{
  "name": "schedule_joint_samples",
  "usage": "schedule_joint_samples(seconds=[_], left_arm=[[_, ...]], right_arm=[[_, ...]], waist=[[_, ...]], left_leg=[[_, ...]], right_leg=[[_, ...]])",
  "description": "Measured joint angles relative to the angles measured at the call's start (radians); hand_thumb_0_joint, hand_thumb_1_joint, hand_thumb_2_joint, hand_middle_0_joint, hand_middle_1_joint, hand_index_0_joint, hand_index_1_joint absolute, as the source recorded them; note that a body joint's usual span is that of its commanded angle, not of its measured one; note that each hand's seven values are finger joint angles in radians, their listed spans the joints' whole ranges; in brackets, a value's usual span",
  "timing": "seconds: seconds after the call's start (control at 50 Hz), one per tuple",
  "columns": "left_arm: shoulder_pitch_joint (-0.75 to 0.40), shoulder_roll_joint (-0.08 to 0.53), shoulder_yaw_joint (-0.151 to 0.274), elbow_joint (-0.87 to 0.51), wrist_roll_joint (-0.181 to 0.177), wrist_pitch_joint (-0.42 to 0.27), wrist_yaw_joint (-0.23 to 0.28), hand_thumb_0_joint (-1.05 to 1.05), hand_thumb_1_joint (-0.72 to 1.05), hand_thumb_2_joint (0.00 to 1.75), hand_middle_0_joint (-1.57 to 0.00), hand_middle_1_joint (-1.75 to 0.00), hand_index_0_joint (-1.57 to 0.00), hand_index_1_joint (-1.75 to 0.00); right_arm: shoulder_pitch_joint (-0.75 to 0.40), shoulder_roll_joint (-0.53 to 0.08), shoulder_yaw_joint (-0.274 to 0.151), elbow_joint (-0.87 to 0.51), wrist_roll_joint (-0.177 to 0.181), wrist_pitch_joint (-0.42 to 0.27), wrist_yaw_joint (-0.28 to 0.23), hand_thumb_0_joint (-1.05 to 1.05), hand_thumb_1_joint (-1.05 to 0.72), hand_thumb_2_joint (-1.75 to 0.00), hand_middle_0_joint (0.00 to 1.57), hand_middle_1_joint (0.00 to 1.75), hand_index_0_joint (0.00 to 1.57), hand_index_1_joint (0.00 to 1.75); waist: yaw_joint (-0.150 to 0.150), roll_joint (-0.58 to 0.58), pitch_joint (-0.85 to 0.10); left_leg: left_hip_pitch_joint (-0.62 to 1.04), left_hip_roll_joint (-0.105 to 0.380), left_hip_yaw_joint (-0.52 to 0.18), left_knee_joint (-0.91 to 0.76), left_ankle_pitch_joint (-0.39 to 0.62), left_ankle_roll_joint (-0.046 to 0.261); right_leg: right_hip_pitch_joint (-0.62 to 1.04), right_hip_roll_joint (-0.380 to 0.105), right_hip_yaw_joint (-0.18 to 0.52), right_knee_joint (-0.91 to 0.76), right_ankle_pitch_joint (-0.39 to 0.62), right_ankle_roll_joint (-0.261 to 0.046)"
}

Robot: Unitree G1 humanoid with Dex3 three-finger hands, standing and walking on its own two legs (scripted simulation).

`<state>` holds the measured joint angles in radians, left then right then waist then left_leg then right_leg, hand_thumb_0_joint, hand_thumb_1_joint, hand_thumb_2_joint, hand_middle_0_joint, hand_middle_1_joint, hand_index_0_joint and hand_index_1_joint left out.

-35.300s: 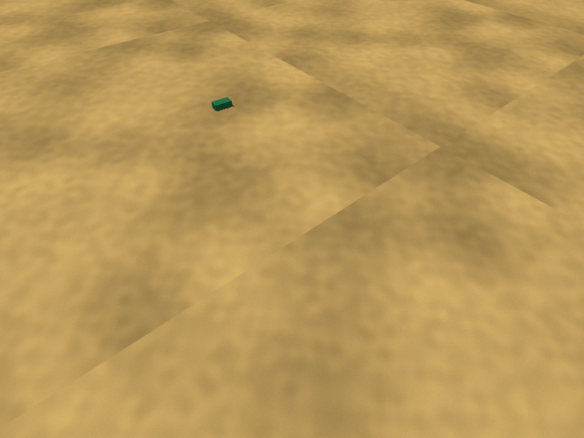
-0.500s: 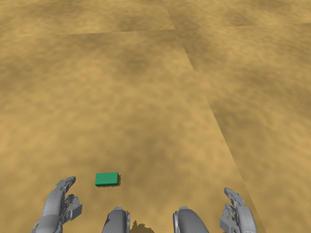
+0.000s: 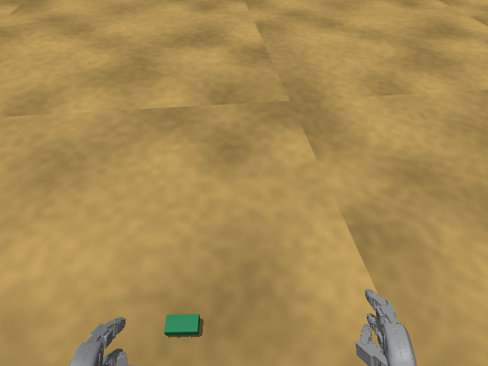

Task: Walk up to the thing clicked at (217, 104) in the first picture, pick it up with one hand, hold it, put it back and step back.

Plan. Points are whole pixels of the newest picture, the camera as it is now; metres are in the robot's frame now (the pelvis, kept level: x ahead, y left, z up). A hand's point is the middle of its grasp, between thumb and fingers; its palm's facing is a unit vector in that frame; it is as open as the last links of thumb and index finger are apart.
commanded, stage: home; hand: left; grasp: from above
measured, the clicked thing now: (182, 324) +0.43 +0.21 -0.69
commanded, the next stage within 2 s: stand in 1.76 s
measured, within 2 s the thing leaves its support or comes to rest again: neither
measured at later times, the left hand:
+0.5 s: hand out of the picture +0.16 +0.18 -0.04, palm faces +0.05 -0.98 -0.19, open 7.4 cm
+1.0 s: hand out of the picture +0.16 +0.18 -0.05, palm faces +0.04 -0.98 -0.20, open 7.4 cm
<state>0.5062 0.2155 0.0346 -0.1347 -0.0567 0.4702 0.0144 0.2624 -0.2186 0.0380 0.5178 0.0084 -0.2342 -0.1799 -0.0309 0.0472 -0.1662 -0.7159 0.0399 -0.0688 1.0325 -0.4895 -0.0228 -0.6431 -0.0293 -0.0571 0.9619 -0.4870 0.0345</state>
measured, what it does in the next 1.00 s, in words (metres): stands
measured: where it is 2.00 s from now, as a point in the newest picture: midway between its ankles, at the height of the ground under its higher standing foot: outside the picture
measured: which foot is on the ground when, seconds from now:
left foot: down 0.00-1.00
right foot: down 0.00-1.00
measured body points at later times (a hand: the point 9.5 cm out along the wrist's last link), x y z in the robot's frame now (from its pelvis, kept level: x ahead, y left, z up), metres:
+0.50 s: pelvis -0.01 +0.00 +0.00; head +0.01 +0.01 +0.45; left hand +0.15 +0.23 -0.03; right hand +0.15 -0.24 -0.06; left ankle +0.01 +0.13 -0.68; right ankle +0.00 -0.14 -0.68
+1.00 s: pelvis +0.00 +0.00 +0.00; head +0.01 +0.01 +0.45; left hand +0.15 +0.23 -0.03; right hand +0.16 -0.24 -0.06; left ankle +0.01 +0.13 -0.68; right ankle +0.00 -0.14 -0.68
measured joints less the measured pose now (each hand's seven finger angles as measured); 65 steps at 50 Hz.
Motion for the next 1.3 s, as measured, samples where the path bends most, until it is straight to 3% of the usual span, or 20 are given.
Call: schedule_joint_samples(seconds=[1.3], left_arm=[[0.001,0.009,-0.005,-0.005,0.004,-0.008,0.003,0.01,0.9,0.89,-0.2,-0.3,-0.2,-0.3]], right_arm=[[0.023,0.004,-0.005,0.032,-0.004,-0.008,-0.002,0.01,-0.9,-0.9,0.2,0.3,0.2,0.3]], waist=[[-0.005,0.001,0.009]], left_leg=[[0.008,0.005,0.009,0.006,-0.008,0.005]], right_leg=[[0.007,0.006,0.011,-0.003,0.002,0.006]])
